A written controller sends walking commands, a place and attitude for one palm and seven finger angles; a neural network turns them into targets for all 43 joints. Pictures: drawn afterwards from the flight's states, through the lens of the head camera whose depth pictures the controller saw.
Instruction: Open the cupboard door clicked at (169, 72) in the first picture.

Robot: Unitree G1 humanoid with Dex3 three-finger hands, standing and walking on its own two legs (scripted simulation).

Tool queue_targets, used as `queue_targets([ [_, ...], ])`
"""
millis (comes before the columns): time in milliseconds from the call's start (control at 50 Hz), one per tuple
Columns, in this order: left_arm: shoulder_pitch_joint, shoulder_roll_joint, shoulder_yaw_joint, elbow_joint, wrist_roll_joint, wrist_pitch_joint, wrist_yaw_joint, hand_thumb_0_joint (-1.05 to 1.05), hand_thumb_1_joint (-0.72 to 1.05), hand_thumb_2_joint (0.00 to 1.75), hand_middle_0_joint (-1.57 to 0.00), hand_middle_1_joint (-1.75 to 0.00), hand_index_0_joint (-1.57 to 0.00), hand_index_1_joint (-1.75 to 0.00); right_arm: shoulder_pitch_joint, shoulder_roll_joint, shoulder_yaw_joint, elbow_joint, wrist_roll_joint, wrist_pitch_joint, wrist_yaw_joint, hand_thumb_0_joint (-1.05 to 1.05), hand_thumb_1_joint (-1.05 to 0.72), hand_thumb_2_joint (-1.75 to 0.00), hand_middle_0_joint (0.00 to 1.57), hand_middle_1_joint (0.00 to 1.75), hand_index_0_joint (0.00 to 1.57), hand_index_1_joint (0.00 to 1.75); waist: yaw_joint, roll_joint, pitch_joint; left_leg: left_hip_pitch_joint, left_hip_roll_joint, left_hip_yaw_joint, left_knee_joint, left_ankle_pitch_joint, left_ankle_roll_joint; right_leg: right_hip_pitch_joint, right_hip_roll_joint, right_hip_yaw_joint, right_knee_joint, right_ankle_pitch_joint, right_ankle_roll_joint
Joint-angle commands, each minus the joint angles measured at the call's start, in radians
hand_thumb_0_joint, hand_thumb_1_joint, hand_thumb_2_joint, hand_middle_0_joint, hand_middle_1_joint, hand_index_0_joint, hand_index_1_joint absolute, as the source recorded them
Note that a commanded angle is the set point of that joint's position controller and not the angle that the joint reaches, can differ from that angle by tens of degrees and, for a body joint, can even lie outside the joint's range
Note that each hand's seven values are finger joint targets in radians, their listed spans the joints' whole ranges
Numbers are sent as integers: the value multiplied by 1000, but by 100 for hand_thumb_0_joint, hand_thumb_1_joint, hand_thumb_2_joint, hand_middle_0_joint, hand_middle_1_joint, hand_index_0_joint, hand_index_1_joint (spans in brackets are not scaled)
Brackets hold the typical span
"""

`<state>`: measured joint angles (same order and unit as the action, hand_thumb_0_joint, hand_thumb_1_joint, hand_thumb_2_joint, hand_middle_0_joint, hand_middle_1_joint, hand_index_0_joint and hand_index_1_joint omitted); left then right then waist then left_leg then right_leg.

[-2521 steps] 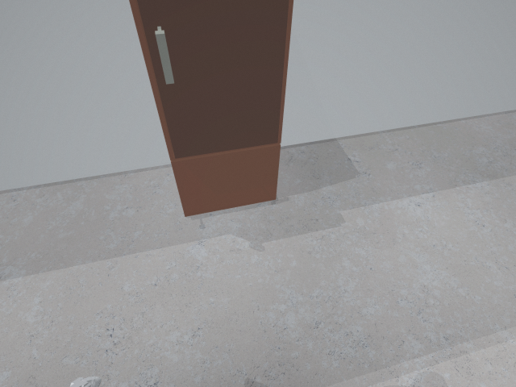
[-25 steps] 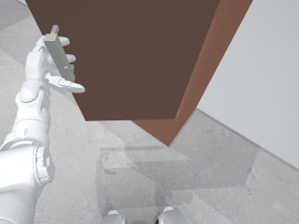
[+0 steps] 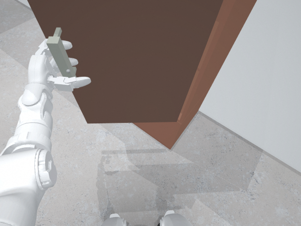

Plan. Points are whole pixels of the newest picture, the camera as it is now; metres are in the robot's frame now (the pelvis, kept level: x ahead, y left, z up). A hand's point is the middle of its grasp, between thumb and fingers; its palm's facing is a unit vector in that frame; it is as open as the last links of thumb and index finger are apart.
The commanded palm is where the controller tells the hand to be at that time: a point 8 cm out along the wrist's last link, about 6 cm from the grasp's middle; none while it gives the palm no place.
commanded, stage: close the thumb around the handle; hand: left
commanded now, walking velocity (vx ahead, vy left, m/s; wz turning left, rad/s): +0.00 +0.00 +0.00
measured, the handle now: (65, 58) +0.55 +0.20 +0.10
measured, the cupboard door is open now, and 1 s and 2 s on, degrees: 40 53 79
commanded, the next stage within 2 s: pull the door open along its arc in 0.42 s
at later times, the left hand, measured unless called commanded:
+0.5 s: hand (69, 72) +0.48 +0.18 +0.11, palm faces +0.00 -1.00 +0.00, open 6.2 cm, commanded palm +0.46 +0.22 +0.10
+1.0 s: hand (71, 99) +0.40 +0.16 +0.11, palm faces -0.01 -1.00 +0.02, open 6.5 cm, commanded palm +0.34 +0.23 +0.10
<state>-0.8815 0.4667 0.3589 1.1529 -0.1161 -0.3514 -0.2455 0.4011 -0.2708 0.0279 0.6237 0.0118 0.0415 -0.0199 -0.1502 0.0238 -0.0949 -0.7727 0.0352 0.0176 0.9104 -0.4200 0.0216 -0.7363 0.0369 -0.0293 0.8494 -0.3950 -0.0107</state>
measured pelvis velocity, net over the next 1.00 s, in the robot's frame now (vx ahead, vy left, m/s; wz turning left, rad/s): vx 0.01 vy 0.00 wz -0.02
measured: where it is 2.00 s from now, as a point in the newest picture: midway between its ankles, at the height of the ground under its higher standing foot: outside the picture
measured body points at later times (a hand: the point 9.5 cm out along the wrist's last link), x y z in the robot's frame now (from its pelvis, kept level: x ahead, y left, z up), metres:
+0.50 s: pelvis +0.00 +0.00 +0.00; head +0.08 +0.01 +0.44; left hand +0.48 +0.23 +0.11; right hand +0.02 -0.27 -0.11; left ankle +0.01 +0.10 -0.69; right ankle +0.00 -0.12 -0.69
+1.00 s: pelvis +0.01 +0.00 +0.01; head +0.05 -0.01 +0.46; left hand +0.40 +0.22 +0.11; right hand +0.09 -0.26 -0.09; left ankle +0.01 +0.10 -0.69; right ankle +0.00 -0.12 -0.69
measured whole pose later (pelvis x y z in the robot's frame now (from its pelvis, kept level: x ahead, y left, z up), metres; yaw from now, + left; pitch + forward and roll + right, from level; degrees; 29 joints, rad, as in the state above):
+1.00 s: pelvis +0.01 +0.00 +0.01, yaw -1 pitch +11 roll -1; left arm -0.36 0.26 0.25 0.55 -0.22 -0.26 -0.18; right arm 0.35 -0.26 0.01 0.54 0.04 0.04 -0.01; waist -0.07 0.03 -0.12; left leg -0.59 0.03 0.05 0.81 -0.41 0.02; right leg -0.58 0.04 0.01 0.78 -0.38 -0.01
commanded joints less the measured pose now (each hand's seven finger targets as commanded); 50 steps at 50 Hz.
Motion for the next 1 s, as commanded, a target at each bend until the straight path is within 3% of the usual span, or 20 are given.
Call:
queue_targets([
  [0,-457,215,6,-240,-22,-74,-2,0,34,66,-36,-129,-36,-129,136,-167,-65,-59,3,-20,-7,0,-90,-90,20,30,20,30,-5,78,-436,341,-18,-51,-83,379,7,132,19,6,-88,354,-6],
  [80,-421,203,7,-244,-34,-66,-6,0,56,76,-38,-131,-38,-131,130,-169,-66,-63,6,-19,-4,0,-90,-90,20,30,20,30,6,89,-432,350,-18,-49,-86,395,6,132,19,3,-90,360,-9],
  [100,-430,194,-5,-237,-33,-61,-5,0,62,78,-38,-132,-38,-132,131,-168,-66,-58,7,-17,-5,0,-90,-90,20,30,20,30,-6,57,-409,338,-16,-50,-88,381,7,128,19,2,-94,355,-6],
  [200,-450,174,-23,-245,-24,-65,10,0,90,90,-40,-135,-40,-135,124,-165,-65,-58,4,-19,-4,0,-90,-90,20,30,20,30,-7,72,-399,340,-19,-53,-93,355,7,112,18,2,-97,327,-7],
  [260,-441,216,13,-245,-23,-74,12,0,90,90,-40,-135,-40,-135,127,-171,-65,-62,2,-20,-5,0,-90,-90,20,30,20,30,3,62,-407,327,-21,-53,-92,353,9,136,18,4,-91,331,-11],
  [280,-433,223,15,-250,-20,-77,10,0,90,90,-40,-135,-40,-135,123,-170,-64,-63,3,-20,-5,0,-90,-90,20,30,20,30,11,84,-429,338,-21,-53,-93,368,5,139,16,5,-88,340,-11],
  [320,-429,202,1,-246,-23,-76,4,0,90,90,-40,-135,-40,-135,120,-166,-65,-63,5,-20,-5,0,-90,-90,20,30,20,30,4,59,-421,334,-19,-51,-91,365,6,140,17,4,-91,342,-9],
  [360,-422,223,24,-260,-32,-83,8,0,90,90,-40,-135,-40,-135,122,-168,-64,-69,4,-20,-6,0,-90,-90,20,30,20,30,14,56,-428,326,-23,-49,-95,363,9,163,18,6,-91,347,-10],
  [440,-450,180,-18,-271,-25,-83,10,0,90,90,-40,-135,-40,-135,113,-165,-65,-66,5,-22,-5,0,-90,-90,20,30,20,30,0,79,-403,339,-19,-52,-100,342,5,124,18,3,-94,319,-9],
  [480,-417,208,9,-260,-24,-85,14,0,90,90,-40,-135,-40,-135,119,-168,-67,-63,5,-22,-6,0,-90,-90,20,30,20,30,11,72,-423,345,-19,-50,-94,370,5,136,18,5,-91,342,-10],
  [520,-446,203,0,-244,-22,-81,14,0,90,90,-40,-135,-40,-135,119,-167,-63,-58,6,-23,-7,0,-90,-90,20,30,20,30,-1,49,-396,314,-21,-49,-98,330,8,135,18,8,-98,320,-6],
  [560,-396,209,15,-252,-27,-83,9,0,90,90,-40,-135,-40,-135,117,-168,-65,-69,5,-23,-8,0,-90,-90,20,30,20,30,18,66,-410,321,-24,-43,-98,345,9,155,17,9,-95,335,-11],
  [700,-159,166,8,-358,-60,-61,-12,0,90,90,-40,-135,-40,-135,80,-158,-68,-119,17,-15,-2,0,-90,-90,20,30,20,30,70,40,-429,329,-23,-26,-120,395,7,230,17,2,-96,397,-12],
  [800,88,127,2,-544,-97,-23,-13,0,90,90,-40,-135,-40,-135,27,-144,-70,-174,30,-15,2,0,-90,-90,20,30,20,30,112,16,-400,316,-27,-3,-149,419,12,321,12,6,-111,458,-10],
  [820,148,105,-8,-565,-106,-8,-15,0,90,90,-40,-135,-40,-135,15,-140,-70,-184,33,-16,2,0,-90,-90,20,30,20,30,113,-20,-371,297,-28,3,-158,393,15,337,12,6,-121,457,-7],
  [880,296,89,-3,-681,-126,17,-9,0,90,90,-40,-135,-40,-135,-25,-134,-66,-210,40,-26,2,0,-90,-90,20,30,20,30,137,-11,-332,298,-31,11,-181,379,13,362,6,5,-130,460,-7],
  [900,299,66,69,-741,-168,35,70,0,90,90,-40,-135,-40,-135,-56,-110,-64,-215,39,-35,1,0,-90,-90,20,30,20,30,188,-19,-317,276,-33,14,-194,368,6,366,6,-5,-141,432,-6],
  [920,357,12,12,-769,-152,53,102,0,90,90,-40,-135,-40,-135,-65,-111,-61,-220,37,-43,4,0,-90,-90,20,30,20,30,166,-9,-290,291,-33,14,-205,359,2,359,7,-9,-143,420,-5],
  [960,444,-8,56,-868,-149,69,200,0,90,90,-40,-135,-40,-135,-92,-98,-63,-226,31,-58,11,0,-90,-90,20,30,20,30,202,-20,-289,291,-37,17,-209,361,-2,380,5,-14,-149,404,-7],
  [980,491,-54,34,-878,-135,85,248,0,90,90,-40,-135,-40,-135,-103,-91,-59,-224,28,-62,14,0,-90,-90,20,30,20,30,193,-52,-264,293,-36,18,-218,355,-5,379,3,-17,-153,404,-4],
])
